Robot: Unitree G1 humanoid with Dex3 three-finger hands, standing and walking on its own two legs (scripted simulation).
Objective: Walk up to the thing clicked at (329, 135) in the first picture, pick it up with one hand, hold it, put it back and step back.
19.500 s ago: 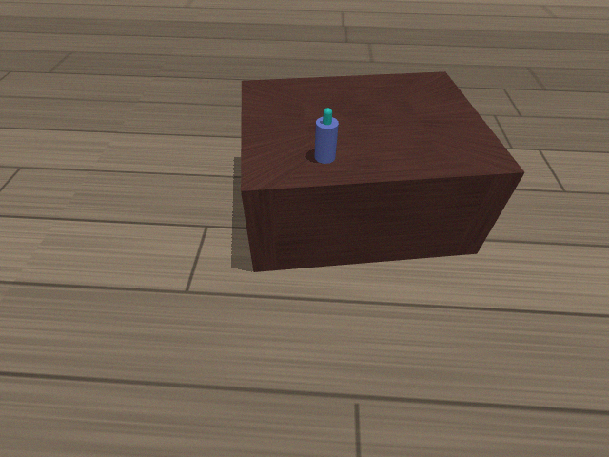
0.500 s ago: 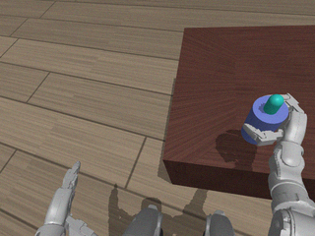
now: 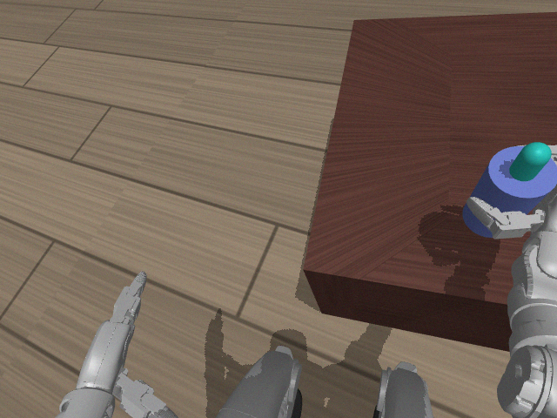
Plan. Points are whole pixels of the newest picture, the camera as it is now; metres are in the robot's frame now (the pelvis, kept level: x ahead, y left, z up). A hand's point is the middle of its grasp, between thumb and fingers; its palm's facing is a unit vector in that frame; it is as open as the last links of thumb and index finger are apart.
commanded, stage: crouch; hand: right
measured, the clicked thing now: (509, 188) +0.47 -0.21 -0.01
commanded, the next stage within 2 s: lower in 0.08 s
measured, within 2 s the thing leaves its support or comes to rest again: rests again in 1.14 s
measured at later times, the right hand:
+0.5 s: hand (499, 201) +0.49 -0.22 -0.07, palm faces +0.27 +0.96 +0.01, open 10.4 cm
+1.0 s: hand (490, 207) +0.49 -0.22 -0.10, palm faces +0.25 +0.97 +0.01, open 10.4 cm
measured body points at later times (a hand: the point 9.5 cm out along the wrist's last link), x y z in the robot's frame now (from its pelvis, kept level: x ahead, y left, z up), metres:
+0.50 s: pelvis -0.01 +0.00 -0.03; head +0.16 -0.07 +0.38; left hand +0.16 +0.25 +0.04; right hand +0.47 -0.27 -0.06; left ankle +0.02 +0.14 -0.61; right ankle +0.05 -0.12 -0.61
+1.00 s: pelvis -0.02 +0.00 -0.05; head +0.16 -0.09 +0.35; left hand +0.15 +0.26 +0.04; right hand +0.47 -0.27 -0.10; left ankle +0.02 +0.14 -0.61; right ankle +0.05 -0.12 -0.61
